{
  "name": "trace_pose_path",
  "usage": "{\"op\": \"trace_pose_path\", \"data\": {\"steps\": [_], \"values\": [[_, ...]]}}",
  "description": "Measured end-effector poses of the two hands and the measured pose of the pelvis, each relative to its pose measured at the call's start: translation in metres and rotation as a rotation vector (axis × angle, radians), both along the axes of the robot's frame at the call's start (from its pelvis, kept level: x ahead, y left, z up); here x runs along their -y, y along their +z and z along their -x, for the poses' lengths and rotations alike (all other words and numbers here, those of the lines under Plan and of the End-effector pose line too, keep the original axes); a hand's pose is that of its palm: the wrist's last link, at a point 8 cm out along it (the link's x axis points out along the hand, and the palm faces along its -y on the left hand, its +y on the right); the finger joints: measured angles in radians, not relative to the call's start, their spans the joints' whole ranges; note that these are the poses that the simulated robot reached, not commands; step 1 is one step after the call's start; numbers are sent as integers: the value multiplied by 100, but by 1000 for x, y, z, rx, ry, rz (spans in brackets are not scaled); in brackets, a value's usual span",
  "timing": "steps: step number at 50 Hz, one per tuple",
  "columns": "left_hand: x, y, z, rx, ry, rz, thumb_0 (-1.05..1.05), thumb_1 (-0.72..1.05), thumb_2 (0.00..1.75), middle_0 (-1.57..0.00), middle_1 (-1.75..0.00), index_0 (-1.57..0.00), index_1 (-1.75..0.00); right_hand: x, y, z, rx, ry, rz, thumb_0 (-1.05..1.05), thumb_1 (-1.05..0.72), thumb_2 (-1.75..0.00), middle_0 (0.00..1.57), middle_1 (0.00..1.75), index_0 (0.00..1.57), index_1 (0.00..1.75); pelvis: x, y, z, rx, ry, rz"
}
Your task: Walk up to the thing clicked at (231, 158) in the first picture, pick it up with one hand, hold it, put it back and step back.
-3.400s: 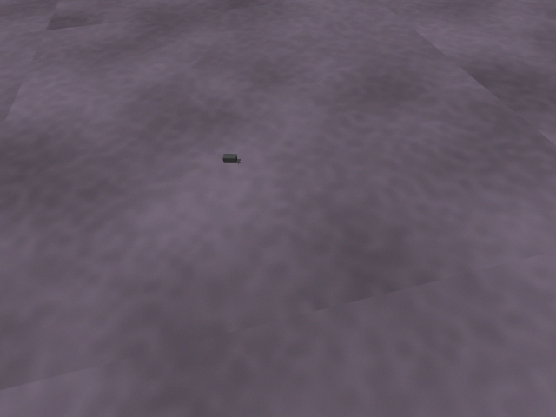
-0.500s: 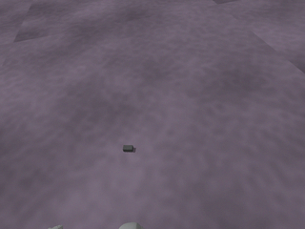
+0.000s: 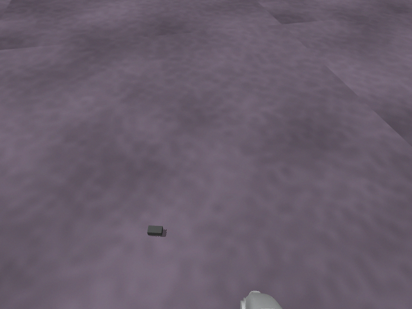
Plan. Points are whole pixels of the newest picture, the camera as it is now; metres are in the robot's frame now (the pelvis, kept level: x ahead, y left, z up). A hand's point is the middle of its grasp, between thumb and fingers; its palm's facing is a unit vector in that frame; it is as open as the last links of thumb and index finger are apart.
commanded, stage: walk up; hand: left
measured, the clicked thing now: (155, 230) +0.60 +0.24 -0.76
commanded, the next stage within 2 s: none
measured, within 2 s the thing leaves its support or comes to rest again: neither
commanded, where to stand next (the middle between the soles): +0.24 -0.02 m, yaw +2 degrees
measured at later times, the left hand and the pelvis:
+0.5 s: hand (99, 298) +0.18 +0.24 -0.14, palm faces -0.02 -0.91 -0.41, open 7.4 cm; pelvis +0.14 -0.04 -0.01, yaw +0 degrees
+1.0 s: hand (107, 276) +0.23 +0.23 -0.15, palm faces -0.01 -0.93 -0.38, open 7.4 cm; pelvis +0.17 -0.03 +0.00, yaw +1 degrees
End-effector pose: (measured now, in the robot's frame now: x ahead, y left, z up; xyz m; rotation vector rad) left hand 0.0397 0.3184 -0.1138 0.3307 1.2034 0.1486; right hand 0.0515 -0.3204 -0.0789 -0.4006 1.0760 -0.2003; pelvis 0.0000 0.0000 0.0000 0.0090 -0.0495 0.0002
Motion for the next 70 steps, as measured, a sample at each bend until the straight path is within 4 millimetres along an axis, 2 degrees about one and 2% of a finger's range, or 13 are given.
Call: {"op": "trace_pose_path", "data": {"steps": [6, 11, 18, 22, 25, 29, 35, 39, 45, 54, 62, 70], "values": [[13, 16, -59, 34, -18, -47, 1, 90, 90, -21, -30, -20, -30, 26, -21, -16, -68, -37, -33, 1, -90, -89, 21, 30, 21, 30, 20, -4, -42, -10, -1, -12], [30, 21, -102, 102, -13, -111, 1, 90, 90, -21, -30, -20, -30, 47, -49, -50, -122, -38, -52, 1, -90, -89, 20, 30, 21, 30, 43, -17, -78, -10, 5, 5], [48, 35, -120, 85, 18, -105, 1, 90, 90, -21, -30, -20, -30, 42, -43, -125, -84, 11, -94, 1, -91, -89, 20, 30, 20, 30, 48, -2, -115, -11, 6, 3], [45, 27, -128, 46, 20, -103, 1, 90, 90, -21, -30, -21, -30, 35, -38, -162, -62, 27, -86, 1, -91, -89, 20, 30, 20, 30, 45, -3, -133, -14, 5, 7], [39, 11, -137, 27, 32, -92, 1, 90, 90, -21, -30, -21, -30, 27, -39, -185, -45, 31, -65, 1, -91, -89, 20, 30, 20, 30, 38, -10, -144, -11, 7, 15], [31, -13, -155, 21, 63, -69, 1, 90, 90, -21, -30, -20, -30, 14, -43, -207, -27, 37, -41, 1, -91, -89, 20, 30, 20, 30, 29, -21, -153, -3, 19, 5], [39, -22, -171, 25, 53, -45, 1, 90, 90, -21, -30, -20, -30, 3, -41, -226, 1, 41, -56, 1, -90, -89, 20, 30, 20, 30, 31, -21, -156, -2, 10, 16], [45, -18, -168, -3, 45, -42, 1, 90, 90, -21, -30, -20, -30, 0, -40, -233, 5, 20, -87, 1, -90, -89, 20, 30, 20, 30, 32, -16, -160, -2, 11, 21], [45, -6, -172, -30, 55, -44, 1, 90, 90, -21, -30, -20, -30, 0, -40, -229, -42, 4, -110, 1, -90, -89, 20, 30, 20, 30, 31, -6, -169, -9, 11, 26], [41, 5, -196, -12, 58, -56, 1, 90, 90, -21, -30, -20, -30, 6, -39, -215, -114, -39, -103, 1, -90, -89, 20, 30, 20, 30, 31, 3, -175, -4, 10, 22], [44, 8, -221, 10, 40, -40, 1, 90, 90, -21, -30, -20, -30, 10, -34, -207, -143, -67, -92, 1, -91, -89, 20, 30, 20, 30, 30, 7, -180, -12, 11, 20], [50, 6, -232, 9, 38, -20, 1, 90, 90, -21, -30, -20, -30, 9, -32, -207, -149, -82, -86, 1, -91, -89, 20, 30, 20, 30, 30, 9, -186, -14, 9, 18]]}}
